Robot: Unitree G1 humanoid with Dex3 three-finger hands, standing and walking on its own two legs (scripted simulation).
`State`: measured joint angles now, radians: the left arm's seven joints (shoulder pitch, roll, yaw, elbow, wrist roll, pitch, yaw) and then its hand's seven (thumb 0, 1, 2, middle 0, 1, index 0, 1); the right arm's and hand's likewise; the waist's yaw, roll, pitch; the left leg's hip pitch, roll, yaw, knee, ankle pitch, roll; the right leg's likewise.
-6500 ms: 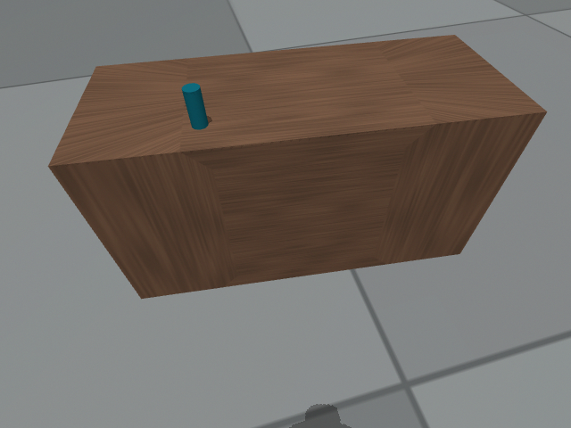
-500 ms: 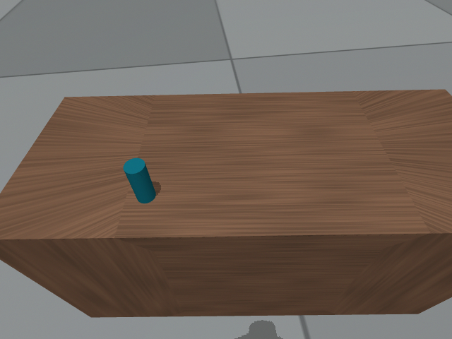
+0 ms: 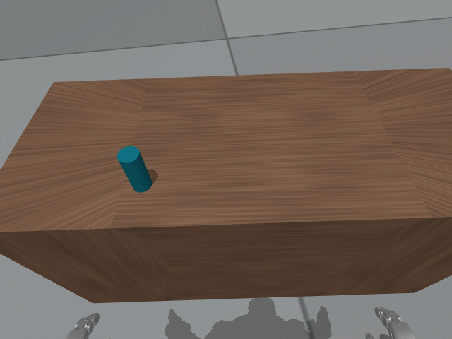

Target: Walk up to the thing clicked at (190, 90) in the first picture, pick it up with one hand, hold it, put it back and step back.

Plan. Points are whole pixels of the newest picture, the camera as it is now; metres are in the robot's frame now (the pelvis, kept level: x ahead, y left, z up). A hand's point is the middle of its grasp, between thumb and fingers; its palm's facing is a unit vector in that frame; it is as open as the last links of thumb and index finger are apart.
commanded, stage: rise first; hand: left
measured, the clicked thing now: (135, 170) +0.46 +0.22 -0.02
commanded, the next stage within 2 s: go down in 1.58 s
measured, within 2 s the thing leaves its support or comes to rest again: neither
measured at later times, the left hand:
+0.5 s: hand (87, 293) +0.21 +0.26 -0.04, palm faces +0.25 -0.91 -0.33, open 17.0 cm
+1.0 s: hand (60, 292) +0.19 +0.27 +0.03, palm faces +0.30 -0.87 -0.38, open 17.6 cm
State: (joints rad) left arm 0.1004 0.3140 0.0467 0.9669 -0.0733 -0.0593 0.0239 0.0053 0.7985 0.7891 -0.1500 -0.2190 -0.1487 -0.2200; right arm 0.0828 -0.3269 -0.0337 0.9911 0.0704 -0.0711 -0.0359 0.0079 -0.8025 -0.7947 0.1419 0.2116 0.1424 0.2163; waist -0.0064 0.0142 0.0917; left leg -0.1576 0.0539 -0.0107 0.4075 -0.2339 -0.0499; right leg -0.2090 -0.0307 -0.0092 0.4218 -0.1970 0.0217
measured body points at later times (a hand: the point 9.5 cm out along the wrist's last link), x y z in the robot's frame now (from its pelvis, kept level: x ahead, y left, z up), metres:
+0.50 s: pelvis +0.02 +0.02 +0.00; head +0.03 +0.01 +0.45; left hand +0.19 +0.31 -0.02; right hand +0.18 -0.25 -0.08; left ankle -0.01 +0.15 -0.74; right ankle +0.02 -0.13 -0.74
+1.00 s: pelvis +0.01 +0.01 +0.00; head +0.01 -0.01 +0.45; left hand +0.17 +0.31 +0.06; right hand +0.17 -0.26 -0.09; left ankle -0.01 +0.15 -0.74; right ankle +0.02 -0.13 -0.74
